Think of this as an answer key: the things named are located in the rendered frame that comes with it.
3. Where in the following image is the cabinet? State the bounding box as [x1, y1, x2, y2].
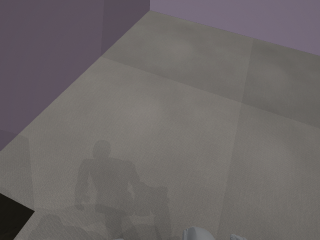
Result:
[0, 193, 35, 240]

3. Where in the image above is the right robot thigh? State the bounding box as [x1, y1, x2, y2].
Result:
[182, 227, 215, 240]

